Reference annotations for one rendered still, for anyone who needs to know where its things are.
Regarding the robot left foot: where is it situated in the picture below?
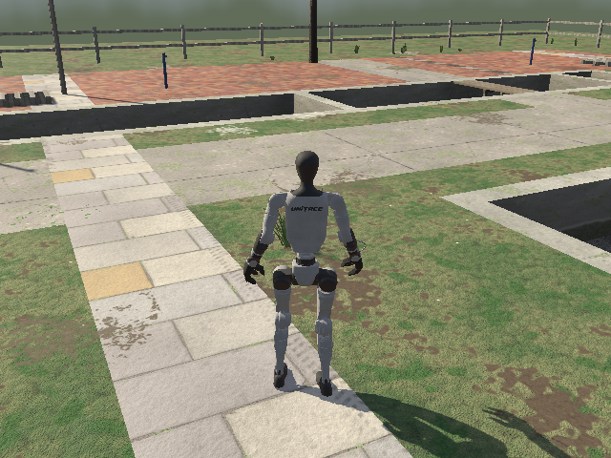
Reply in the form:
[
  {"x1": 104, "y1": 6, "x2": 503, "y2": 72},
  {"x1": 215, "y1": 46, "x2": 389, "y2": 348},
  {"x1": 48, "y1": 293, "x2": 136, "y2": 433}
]
[{"x1": 273, "y1": 363, "x2": 287, "y2": 388}]

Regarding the robot left forearm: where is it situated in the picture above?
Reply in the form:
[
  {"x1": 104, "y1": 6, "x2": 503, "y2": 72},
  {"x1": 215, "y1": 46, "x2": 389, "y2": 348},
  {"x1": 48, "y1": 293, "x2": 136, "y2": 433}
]
[{"x1": 246, "y1": 230, "x2": 268, "y2": 267}]

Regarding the right robot upper arm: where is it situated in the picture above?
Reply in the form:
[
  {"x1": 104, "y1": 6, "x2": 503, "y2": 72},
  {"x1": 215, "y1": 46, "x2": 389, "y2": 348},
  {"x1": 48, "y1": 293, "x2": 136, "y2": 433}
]
[{"x1": 327, "y1": 192, "x2": 353, "y2": 243}]

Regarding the left robot upper arm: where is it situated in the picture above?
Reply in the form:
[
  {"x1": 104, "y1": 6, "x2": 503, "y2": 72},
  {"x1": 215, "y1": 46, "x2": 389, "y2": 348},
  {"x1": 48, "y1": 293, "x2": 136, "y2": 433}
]
[{"x1": 260, "y1": 192, "x2": 287, "y2": 245}]

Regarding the robot right forearm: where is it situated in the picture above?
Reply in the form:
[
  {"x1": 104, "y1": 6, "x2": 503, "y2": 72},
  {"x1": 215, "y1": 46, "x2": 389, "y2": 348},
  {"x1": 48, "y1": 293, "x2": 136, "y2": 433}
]
[{"x1": 344, "y1": 228, "x2": 361, "y2": 261}]

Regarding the right robot hand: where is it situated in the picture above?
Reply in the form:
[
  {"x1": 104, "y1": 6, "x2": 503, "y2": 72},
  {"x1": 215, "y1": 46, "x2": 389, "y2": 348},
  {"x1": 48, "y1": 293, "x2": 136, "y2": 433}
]
[{"x1": 341, "y1": 258, "x2": 363, "y2": 276}]

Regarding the left robot hand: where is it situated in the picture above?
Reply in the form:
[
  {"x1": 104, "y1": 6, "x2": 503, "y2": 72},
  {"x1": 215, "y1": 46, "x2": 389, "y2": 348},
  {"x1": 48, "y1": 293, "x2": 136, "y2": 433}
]
[{"x1": 243, "y1": 262, "x2": 264, "y2": 284}]

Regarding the robot torso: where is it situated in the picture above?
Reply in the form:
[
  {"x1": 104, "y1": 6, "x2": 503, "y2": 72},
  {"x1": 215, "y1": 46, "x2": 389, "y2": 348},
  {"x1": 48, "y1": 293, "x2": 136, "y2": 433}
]
[{"x1": 284, "y1": 188, "x2": 328, "y2": 286}]

